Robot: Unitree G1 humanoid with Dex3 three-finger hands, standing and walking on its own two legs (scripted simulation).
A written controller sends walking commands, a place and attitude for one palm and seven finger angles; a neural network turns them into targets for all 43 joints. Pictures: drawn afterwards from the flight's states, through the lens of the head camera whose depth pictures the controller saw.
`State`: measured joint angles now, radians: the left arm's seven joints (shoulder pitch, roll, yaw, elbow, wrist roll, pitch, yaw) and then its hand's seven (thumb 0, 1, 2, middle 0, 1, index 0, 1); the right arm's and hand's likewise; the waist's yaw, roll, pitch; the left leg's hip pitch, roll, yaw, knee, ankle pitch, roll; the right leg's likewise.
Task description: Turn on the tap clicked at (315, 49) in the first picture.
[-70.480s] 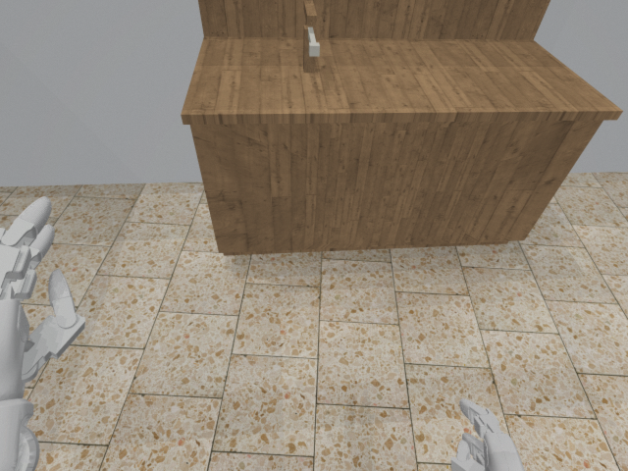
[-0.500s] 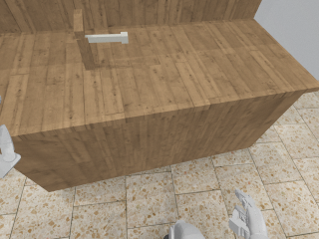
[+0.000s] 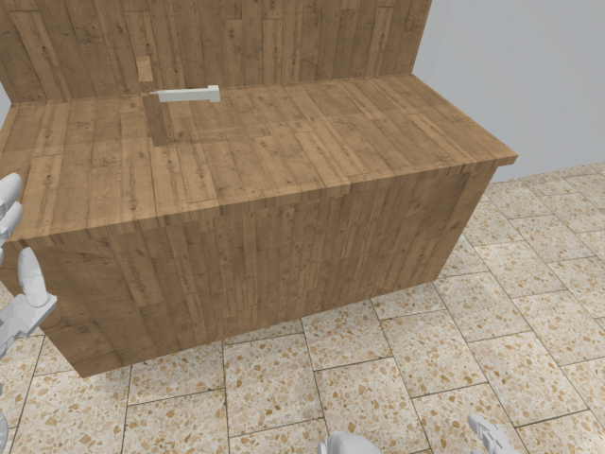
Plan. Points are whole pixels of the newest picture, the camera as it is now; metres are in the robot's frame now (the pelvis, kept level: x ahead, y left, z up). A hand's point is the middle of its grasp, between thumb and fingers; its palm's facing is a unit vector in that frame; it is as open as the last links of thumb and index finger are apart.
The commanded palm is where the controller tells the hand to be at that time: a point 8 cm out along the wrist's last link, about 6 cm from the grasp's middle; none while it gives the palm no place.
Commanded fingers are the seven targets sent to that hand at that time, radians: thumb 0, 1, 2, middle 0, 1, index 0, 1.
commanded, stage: stop stepping back and stand still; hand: left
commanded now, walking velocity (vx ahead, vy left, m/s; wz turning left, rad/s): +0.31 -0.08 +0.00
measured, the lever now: (214, 93) +0.87 +0.23 +0.07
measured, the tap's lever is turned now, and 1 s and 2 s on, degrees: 86 86 86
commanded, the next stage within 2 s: stand and check the lever's angle in 0.52 s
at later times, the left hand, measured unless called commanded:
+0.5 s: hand (39, 342) +0.16 +0.22 +0.20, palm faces +0.42 -0.83 -0.38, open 7.4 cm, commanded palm +0.11 +0.26 +0.19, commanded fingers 0.00 0.90 0.90 -0.20 -0.30 -0.20 -0.30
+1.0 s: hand (59, 344) +0.17 +0.22 +0.18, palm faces +0.43 -0.81 -0.40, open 7.4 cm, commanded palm +0.12 +0.26 +0.19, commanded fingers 0.00 0.90 0.90 -0.20 -0.30 -0.20 -0.30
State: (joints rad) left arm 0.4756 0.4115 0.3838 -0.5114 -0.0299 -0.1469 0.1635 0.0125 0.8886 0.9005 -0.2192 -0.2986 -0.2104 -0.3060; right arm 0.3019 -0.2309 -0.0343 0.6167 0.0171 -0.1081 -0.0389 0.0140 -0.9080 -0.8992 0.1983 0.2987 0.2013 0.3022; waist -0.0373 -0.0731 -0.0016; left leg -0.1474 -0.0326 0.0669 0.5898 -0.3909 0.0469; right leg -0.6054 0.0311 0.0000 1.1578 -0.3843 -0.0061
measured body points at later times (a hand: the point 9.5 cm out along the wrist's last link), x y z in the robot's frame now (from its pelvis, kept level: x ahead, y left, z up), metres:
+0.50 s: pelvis -0.05 -0.02 +0.00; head -0.08 -0.01 +0.45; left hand +0.13 +0.27 +0.22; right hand +0.09 -0.25 -0.08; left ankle -0.01 +0.10 -0.72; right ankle -0.01 -0.13 -0.69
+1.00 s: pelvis -0.04 -0.03 +0.01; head -0.03 -0.03 +0.46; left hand +0.14 +0.26 +0.20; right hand +0.13 -0.26 -0.08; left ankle -0.02 +0.10 -0.73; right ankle +0.01 -0.13 -0.73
